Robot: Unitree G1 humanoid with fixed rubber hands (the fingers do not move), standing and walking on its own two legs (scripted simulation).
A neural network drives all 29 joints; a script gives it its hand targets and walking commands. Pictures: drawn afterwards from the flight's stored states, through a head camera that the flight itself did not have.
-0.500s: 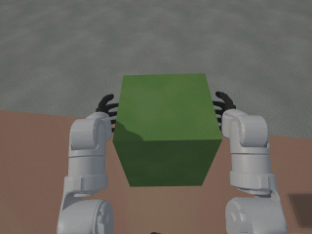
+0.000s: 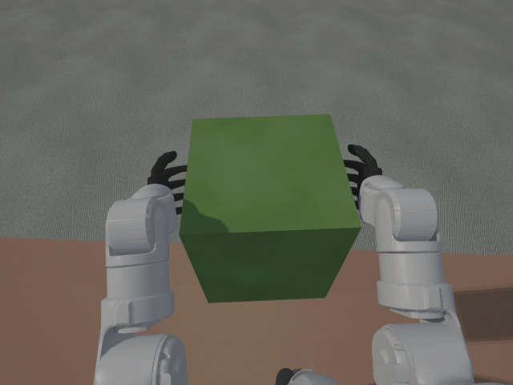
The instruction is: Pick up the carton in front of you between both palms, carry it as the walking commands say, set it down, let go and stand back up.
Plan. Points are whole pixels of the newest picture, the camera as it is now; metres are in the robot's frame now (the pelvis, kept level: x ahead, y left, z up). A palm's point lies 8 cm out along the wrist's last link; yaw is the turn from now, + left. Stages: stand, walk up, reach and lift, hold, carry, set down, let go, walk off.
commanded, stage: carry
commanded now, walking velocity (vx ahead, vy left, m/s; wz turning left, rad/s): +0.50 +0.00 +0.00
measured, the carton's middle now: (264, 215) +0.37 -0.02 +0.05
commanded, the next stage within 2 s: none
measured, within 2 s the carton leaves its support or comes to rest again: neither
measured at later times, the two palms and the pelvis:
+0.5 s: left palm (168, 101) +0.64 +0.15 +0.10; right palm (310, 94) +0.65 -0.15 +0.10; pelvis +0.29 -0.01 -0.02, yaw -1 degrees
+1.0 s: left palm (181, 49) +0.94 +0.15 +0.07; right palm (290, 45) +0.93 -0.15 +0.08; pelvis +0.58 +0.02 -0.04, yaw -1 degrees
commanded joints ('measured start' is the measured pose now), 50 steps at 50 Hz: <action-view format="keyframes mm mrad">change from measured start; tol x32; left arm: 1 -611 -945 -630 34 -341 -12 -210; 50 -659 -1009 -700 -75 -381 -41 -188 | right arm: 1 -640 1002 652 -24 424 13 266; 50 -651 1016 672 -131 435 -3 257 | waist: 1 55 131 -376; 4 129 -288 -575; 28 84 -102 -383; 31 10 336 -576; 50 -30 117 -368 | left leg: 1 163 181 -42 240 964 -3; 4 -592 -21 -68 899 -203 -100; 22 -682 81 19 192 419 -72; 28 -170 25 88 -164 603 -6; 30 257 317 -215 52 1014 -12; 32 462 461 -633 -50 574 228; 37 94 331 -387 -167 437 114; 50 330 207 -143 -43 958 65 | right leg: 1 310 45 -67 -143 90 -40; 3 772 -260 245 89 519 -61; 5 975 -397 670 -29 -2 -292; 10 580 -258 400 -140 -121 -164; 27 724 -129 105 115 455 -52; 32 -147 51 128 916 -685 32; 50 -160 11 -19 124 -63 36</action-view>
